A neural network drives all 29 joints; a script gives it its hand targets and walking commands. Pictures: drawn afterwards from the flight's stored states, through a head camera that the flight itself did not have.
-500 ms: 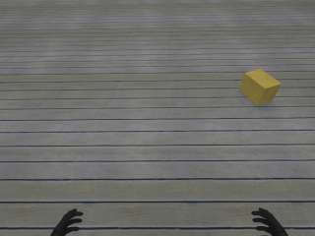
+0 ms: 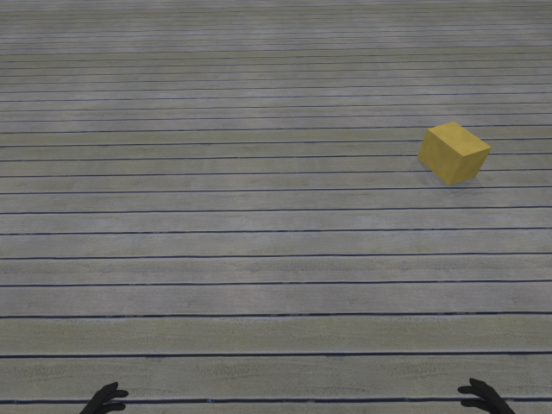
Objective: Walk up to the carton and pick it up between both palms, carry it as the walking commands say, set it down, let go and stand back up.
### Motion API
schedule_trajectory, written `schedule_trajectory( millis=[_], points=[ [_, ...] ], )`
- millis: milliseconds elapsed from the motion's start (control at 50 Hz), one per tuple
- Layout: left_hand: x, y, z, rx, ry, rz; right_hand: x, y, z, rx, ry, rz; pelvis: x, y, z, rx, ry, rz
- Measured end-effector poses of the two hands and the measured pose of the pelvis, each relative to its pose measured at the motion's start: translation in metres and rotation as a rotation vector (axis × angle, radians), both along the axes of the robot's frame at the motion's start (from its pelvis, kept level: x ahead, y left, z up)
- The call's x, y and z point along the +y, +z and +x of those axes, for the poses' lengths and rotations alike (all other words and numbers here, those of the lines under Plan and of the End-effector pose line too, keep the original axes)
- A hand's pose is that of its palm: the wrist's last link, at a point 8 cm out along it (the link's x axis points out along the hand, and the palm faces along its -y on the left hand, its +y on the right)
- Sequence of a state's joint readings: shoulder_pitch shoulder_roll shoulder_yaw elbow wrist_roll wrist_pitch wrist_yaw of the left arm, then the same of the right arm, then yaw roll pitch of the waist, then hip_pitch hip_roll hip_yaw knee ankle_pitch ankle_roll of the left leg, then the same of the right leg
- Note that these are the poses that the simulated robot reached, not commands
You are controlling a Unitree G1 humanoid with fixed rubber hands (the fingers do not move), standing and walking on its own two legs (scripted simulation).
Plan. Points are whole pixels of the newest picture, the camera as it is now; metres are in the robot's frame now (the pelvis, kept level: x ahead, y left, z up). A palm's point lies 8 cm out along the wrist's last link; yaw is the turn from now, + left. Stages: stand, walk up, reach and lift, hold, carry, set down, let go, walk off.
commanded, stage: stand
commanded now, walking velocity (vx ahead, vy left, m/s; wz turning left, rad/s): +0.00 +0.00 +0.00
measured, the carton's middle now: (451, 152) +1.55 -0.93 -0.66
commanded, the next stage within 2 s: walk up in 1.06 s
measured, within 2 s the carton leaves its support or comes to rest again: neither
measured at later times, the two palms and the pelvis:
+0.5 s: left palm out of the picture +0.12 +0.31 -0.08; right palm out of the picture +0.12 -0.30 -0.07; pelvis +0.00 +0.00 +0.02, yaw +0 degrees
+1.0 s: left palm out of the picture +0.10 +0.31 -0.08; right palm out of the picture +0.10 -0.31 -0.08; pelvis +0.00 +0.00 +0.02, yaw +0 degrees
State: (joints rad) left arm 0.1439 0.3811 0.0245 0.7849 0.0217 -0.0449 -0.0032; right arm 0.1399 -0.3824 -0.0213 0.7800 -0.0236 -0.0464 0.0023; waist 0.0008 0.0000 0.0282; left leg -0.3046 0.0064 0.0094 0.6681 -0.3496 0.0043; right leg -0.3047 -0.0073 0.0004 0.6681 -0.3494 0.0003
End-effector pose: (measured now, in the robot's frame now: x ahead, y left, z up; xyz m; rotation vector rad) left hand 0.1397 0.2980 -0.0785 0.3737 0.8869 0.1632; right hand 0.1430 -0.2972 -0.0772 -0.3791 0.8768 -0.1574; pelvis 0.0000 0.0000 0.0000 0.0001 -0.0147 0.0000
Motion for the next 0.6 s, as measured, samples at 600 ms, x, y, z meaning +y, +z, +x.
schedule_trajectory(
  millis=[600],
  points=[
    [0.009, 0.002, -0.029, 0.148, 0.057, 0.001, -0.009, 0.002, -0.027, 0.148, -0.056, 0.0, 0.0, 0.022, -0.002, -0.025, 0.003, 0.001]
  ],
)
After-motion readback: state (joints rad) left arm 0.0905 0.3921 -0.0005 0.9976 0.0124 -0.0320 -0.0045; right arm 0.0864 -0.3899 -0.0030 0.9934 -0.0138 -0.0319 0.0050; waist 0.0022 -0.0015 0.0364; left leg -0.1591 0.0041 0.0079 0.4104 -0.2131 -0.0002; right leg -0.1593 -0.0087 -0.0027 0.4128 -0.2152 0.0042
